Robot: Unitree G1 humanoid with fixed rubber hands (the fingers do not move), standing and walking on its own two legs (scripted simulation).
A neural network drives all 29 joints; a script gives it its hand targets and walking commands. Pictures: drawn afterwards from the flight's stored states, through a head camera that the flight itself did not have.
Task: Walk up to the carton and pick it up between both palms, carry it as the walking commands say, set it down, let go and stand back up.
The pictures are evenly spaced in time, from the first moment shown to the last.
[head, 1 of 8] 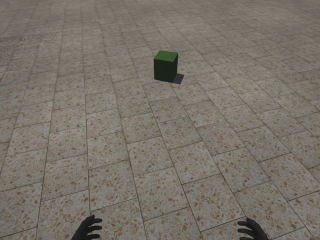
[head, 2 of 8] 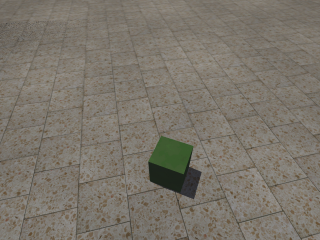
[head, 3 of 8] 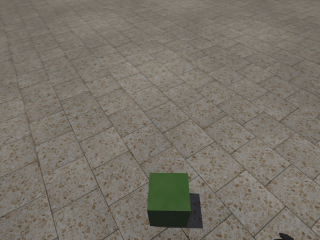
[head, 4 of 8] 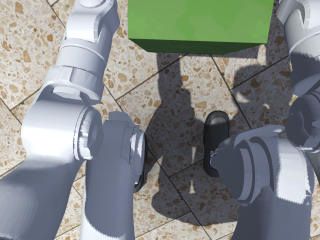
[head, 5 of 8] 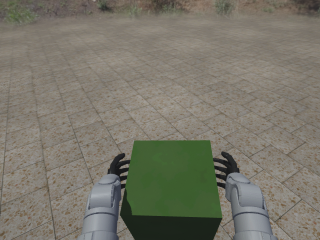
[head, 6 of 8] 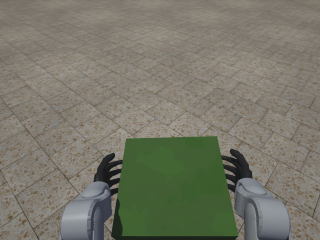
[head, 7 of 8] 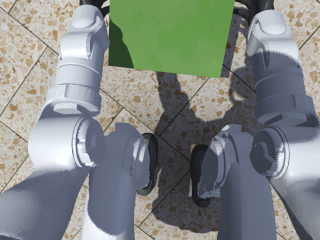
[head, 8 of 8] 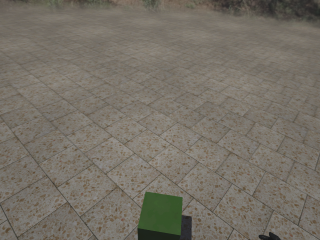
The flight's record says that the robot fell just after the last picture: no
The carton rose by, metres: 0.67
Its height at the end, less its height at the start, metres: +0.00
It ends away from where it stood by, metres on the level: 1.75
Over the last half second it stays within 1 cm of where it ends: yes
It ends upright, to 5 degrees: yes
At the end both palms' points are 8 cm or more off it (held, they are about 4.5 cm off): yes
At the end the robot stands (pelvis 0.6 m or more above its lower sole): yes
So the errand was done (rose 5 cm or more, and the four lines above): yes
